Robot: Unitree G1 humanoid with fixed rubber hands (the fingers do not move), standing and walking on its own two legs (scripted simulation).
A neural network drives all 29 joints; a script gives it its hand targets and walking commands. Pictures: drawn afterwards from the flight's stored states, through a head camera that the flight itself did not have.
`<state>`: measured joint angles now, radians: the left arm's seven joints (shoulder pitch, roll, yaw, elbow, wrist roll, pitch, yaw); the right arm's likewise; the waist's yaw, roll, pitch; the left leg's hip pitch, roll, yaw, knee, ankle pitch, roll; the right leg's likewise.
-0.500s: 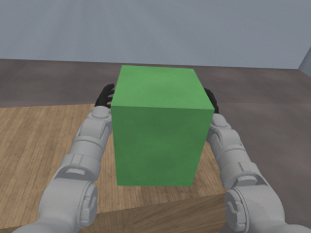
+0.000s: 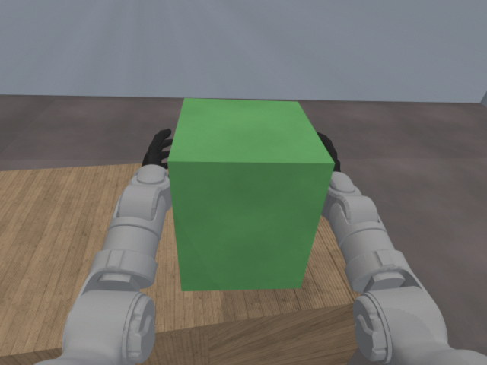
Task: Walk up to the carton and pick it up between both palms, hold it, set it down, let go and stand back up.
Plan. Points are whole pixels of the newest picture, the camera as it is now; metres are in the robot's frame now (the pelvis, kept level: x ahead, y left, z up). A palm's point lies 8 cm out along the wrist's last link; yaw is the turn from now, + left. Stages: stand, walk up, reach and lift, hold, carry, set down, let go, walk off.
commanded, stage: reach and lift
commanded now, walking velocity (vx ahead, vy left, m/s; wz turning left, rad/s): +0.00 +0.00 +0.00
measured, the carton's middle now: (242, 192) +0.38 -0.01 +0.15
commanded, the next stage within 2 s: hold in 0.48 s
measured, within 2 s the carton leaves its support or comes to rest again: neither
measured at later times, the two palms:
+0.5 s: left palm (149, 165) +0.39 +0.14 +0.20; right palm (325, 169) +0.38 -0.15 +0.20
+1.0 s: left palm (143, 164) +0.37 +0.15 +0.21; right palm (328, 168) +0.37 -0.15 +0.21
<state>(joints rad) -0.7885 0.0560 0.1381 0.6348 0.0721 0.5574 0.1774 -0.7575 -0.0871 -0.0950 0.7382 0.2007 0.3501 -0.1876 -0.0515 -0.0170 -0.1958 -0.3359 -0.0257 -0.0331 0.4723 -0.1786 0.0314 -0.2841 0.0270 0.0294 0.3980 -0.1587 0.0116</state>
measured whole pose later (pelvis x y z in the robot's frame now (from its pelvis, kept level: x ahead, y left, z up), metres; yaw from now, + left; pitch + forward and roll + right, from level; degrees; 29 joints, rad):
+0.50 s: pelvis +0.00 +0.00 +0.00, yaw +0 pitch +3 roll -2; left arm -0.79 0.06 0.15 0.53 0.07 0.64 0.18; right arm -0.77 -0.09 -0.09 0.67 0.23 0.41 -0.20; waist -0.05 -0.02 -0.20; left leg -0.34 -0.03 -0.03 0.47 -0.18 0.03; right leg -0.28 0.03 0.03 0.39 -0.15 0.01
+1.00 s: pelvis -0.01 +0.00 +0.00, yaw +0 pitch +2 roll -2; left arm -0.79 0.06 0.15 0.45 0.08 0.74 0.17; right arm -0.76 -0.09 -0.09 0.58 0.25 0.52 -0.22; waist -0.05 -0.02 -0.20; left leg -0.33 -0.03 -0.03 0.47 -0.17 0.03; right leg -0.27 0.03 0.03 0.38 -0.14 0.02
